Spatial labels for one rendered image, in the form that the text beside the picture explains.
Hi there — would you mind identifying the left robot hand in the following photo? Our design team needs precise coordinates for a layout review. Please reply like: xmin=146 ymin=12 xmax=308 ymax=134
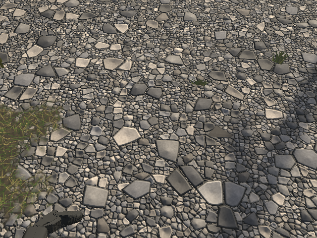
xmin=22 ymin=210 xmax=83 ymax=238

